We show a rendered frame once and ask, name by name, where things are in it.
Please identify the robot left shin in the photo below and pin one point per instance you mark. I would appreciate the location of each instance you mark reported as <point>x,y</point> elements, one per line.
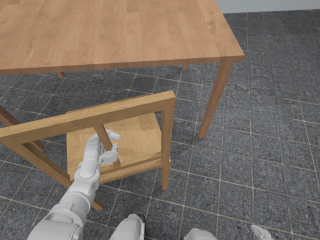
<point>133,216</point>

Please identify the chair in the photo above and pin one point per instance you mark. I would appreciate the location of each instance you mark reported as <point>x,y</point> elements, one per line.
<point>142,145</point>

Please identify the right robot hand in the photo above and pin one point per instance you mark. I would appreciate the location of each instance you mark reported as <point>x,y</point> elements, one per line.
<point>261,234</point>

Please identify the robot left upper arm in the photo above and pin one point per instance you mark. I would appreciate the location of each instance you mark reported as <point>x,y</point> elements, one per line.
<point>57,230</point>

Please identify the table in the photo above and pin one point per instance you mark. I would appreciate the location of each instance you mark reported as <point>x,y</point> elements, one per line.
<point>47,36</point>

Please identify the left robot thigh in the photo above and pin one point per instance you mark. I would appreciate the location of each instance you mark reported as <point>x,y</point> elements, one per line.
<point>129,229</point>

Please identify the left robot hand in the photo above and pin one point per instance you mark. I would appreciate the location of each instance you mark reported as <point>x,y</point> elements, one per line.
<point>94,149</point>

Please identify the robot left forearm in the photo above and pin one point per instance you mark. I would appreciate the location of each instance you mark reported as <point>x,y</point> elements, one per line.
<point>78,199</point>

